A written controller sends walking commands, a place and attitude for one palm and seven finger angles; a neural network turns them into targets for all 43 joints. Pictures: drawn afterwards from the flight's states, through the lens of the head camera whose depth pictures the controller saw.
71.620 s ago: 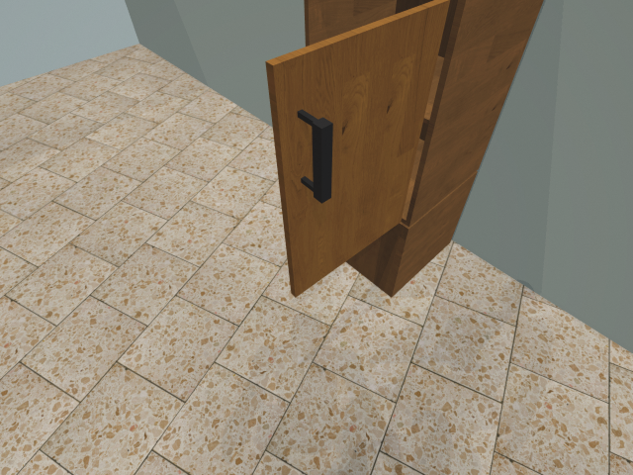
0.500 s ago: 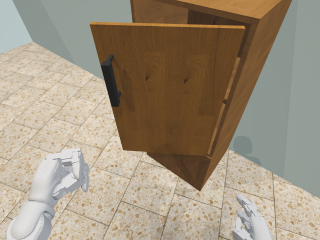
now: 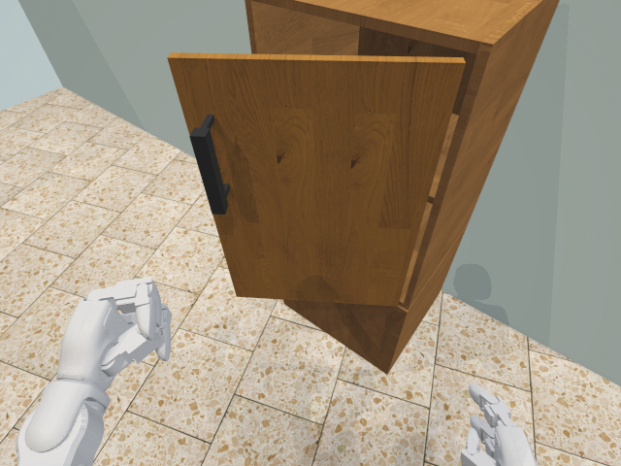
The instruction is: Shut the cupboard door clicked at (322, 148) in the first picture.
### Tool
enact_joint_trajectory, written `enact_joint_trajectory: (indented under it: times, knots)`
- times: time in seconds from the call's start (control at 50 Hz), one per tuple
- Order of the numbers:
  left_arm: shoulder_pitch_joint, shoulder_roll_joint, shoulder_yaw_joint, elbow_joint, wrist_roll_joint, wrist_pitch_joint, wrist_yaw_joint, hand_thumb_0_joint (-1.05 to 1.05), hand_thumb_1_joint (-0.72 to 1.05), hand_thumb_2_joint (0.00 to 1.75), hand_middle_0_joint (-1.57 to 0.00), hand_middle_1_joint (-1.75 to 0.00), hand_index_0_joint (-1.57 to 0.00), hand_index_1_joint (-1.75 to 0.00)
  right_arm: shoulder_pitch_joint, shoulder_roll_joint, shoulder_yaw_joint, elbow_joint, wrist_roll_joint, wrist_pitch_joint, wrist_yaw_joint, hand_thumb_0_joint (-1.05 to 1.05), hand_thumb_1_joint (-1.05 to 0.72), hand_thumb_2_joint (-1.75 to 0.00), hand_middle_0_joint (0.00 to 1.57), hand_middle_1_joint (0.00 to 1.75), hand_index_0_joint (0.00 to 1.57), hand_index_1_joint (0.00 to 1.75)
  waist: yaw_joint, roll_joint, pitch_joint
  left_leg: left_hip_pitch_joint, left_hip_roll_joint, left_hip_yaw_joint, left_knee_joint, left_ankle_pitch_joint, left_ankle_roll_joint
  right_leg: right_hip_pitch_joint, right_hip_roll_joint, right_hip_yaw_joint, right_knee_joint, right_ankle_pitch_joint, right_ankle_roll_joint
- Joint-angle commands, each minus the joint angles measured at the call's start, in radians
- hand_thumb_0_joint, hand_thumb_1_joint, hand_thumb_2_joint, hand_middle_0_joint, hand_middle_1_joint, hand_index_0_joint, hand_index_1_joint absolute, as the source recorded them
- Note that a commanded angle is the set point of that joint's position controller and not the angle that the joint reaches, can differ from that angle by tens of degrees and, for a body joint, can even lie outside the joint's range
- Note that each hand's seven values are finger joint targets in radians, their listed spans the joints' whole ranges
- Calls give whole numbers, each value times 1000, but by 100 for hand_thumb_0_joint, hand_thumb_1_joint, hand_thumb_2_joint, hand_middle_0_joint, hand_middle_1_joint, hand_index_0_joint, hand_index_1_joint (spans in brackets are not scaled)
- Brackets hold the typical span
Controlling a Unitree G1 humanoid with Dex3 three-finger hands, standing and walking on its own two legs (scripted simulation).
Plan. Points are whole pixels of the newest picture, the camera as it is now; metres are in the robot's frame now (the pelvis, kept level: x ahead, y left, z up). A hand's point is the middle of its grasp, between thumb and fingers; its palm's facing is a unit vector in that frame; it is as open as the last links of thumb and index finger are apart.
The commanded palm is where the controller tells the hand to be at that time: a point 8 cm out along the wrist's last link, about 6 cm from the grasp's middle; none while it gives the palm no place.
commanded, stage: bring the fist close to the handle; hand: left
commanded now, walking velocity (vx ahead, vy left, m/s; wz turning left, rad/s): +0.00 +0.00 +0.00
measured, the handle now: (214, 166) +0.53 +0.21 +0.11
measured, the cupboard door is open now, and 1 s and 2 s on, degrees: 33 33 28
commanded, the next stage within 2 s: push the door shut along its arc in 1.44 s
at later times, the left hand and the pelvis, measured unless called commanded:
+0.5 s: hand (192, 263) +0.33 +0.18 +0.11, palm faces -0.01 -1.00 +0.00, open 3.2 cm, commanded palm +0.30 +0.23 +0.11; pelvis -0.01 +0.01 +0.00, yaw -1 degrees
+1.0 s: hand (220, 204) +0.42 +0.17 +0.12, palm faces +0.01 -1.00 -0.02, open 3.2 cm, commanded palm +0.40 +0.22 +0.11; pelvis +0.00 +0.00 +0.00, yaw -2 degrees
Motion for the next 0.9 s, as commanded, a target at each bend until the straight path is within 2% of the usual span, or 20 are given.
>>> enact_joint_trajectory:
  times: [0.0,0.06,0.14,0.16,0.22,0.24,0.26,0.3,0.32,0.36,0.44,0.46,0.52,0.64,0.66,0.7,0.74,0.76,0.78,0.88]
  knots:
    - [-80,140,70,-186,-19,-4,-20,0,90,90,-130,-150,-130,-150,-93,-113,-45,-175,1,-49,-19,0,-90,-90,20,30,20,30,2,-66,-119,74,-48,-9,-99,182,42,18,16,56,-145,270,20]
    - [-231,178,106,-223,-17,-38,18,0,90,90,-130,-150,-130,-150,-101,-111,-39,-157,-6,-48,-25,0,-90,-90,20,30,20,30,-11,-57,-99,82,-45,-17,-106,165,41,-5,24,47,-144,226,16]
    - [-400,147,83,-127,-4,-92,52,0,90,90,-130,-150,-130,-150,-99,-108,-37,-115,-7,-56,-26,0,-90,-90,20,30,20,30,-38,-16,-77,91,-44,-26,-109,97,36,-69,29,43,-145,133,10]
    - [-430,168,84,-104,5,-98,52,0,90,90,-130,-150,-130,-150,-94,-114,-39,-105,-7,-57,-27,0,-90,-90,20,30,20,30,-42,-24,-91,90,-42,-25,-107,92,38,-64,27,51,-148,119,10]
    - [-489,127,10,-27,22,-74,22,0,90,90,-130,-150,-130,-150,-99,-114,-38,-102,0,-58,-31,0,-90,-90,20,30,20,30,-41,31,-121,107,-45,-23,-117,82,38,-58,21,53,-149,125,5]
    - [-512,142,13,13,24,-56,16,0,90,90,-130,-150,-130,-150,-96,-118,-37,-97,1,-56,-34,0,-90,-90,20,30,20,30,-41,37,-114,100,-45,-25,-120,79,37,-58,20,53,-151,128,4]
    - [-520,150,18,67,26,-36,11,0,90,90,-130,-150,-130,-150,-88,-122,-37,-92,2,-51,-36,0,-90,-90,20,30,20,30,-41,-12,-122,88,-43,-25,-119,78,39,-47,19,57,-158,123,7]
    - [-594,161,24,112,25,-6,7,0,90,90,-130,-150,-130,-150,-95,-124,-37,-94,4,-42,-41,0,-90,-90,20,30,20,30,-37,-27,-134,84,-44,-25,-125,80,38,-38,16,60,-163,127,8]
    - [-635,167,29,118,27,3,12,0,90,90,-130,-150,-130,-150,-100,-124,-37,-96,4,-38,-41,0,-90,-90,20,30,20,30,-33,-10,-149,94,-46,-25,-129,87,38,-34,15,57,-160,135,6]
    - [-662,210,86,159,22,11,35,0,90,90,-130,-150,-130,-150,-97,-127,-38,-94,1,-31,-41,0,-90,-90,20,30,20,30,-17,-47,-178,93,-42,-27,-133,114,36,-3,17,54,-158,157,5]
    - [-719,228,143,201,25,-20,78,0,90,90,-130,-150,-130,-150,-94,-122,-43,-94,-7,-14,-28,0,-90,-90,20,30,20,30,1,-41,-235,119,-43,-14,-133,203,32,35,20,47,-130,275,1]
    - [-730,239,140,214,37,-32,85,0,90,90,-130,-150,-130,-150,-87,-124,-42,-88,-9,-8,-24,0,-90,-90,20,30,20,30,-2,-44,-242,118,-42,-12,-132,215,32,43,19,45,-127,285,1]
    - [-789,177,70,247,63,-51,87,0,90,90,-130,-150,-130,-150,-71,-122,-49,-83,-7,2,-12,0,-90,-90,20,30,20,30,-22,2,-232,143,-40,-4,-125,254,31,13,24,41,-115,343,-1]
    - [-933,147,17,347,72,-37,68,0,90,90,-130,-150,-130,-150,-37,-136,-62,-67,1,33,-12,0,-90,-90,20,30,20,30,-58,-27,-219,147,-38,-9,-121,244,33,-21,30,38,-125,346,-1]
    - [-954,179,42,363,73,-42,74,0,90,90,-130,-150,-130,-150,-29,-141,-64,-61,-2,39,-15,0,-90,-90,20,30,20,30,-57,-53,-229,143,-35,-10,-117,246,35,-14,30,41,-127,344,0]
    - [-1044,164,23,375,76,-51,86,0,90,90,-130,-150,-130,-150,-34,-137,-60,-57,-1,48,-16,0,-90,-90,20,30,20,30,-71,-33,-233,149,-39,-10,-117,233,35,-31,28,43,-127,337,1]
    - [-1113,195,53,416,83,-68,106,0,90,90,-130,-150,-130,-150,-24,-137,-61,-43,-6,56,-17,0,-90,-90,20,30,20,30,-71,-27,-253,153,-38,-11,-114,228,34,-37,29,46,-124,327,1]
    - [-1144,256,96,449,94,-80,120,0,90,90,-130,-150,-130,-150,-11,-145,-63,-29,-9,65,-20,0,-90,-90,20,30,20,30,-72,-52,-259,141,-35,-12,-110,221,35,-31,29,49,-124,315,2]
    - [-1190,236,78,452,98,-92,124,0,90,90,-130,-150,-130,-150,-15,-138,-60,-31,-10,67,-18,0,-90,-90,20,30,20,30,-76,-18,-276,149,-38,-9,-111,223,36,-32,26,54,-121,321,2]
    - [-1212,257,99,604,117,-119,121,0,90,90,-130,-150,-130,-150,20,-139,-66,-18,-13,95,-5,0,-90,-90,20,30,20,30,-65,-3,-336,140,-39,-4,-91,299,33,2,27,55,-94,414,-4]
